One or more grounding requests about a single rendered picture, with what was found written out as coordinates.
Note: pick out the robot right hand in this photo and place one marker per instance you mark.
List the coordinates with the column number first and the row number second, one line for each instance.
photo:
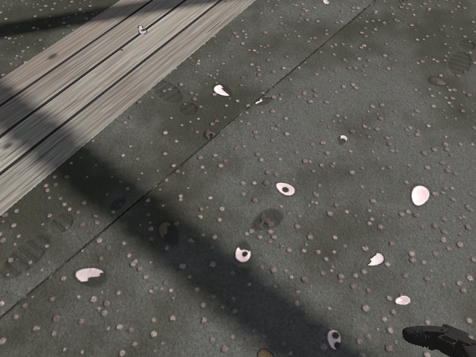
column 448, row 340

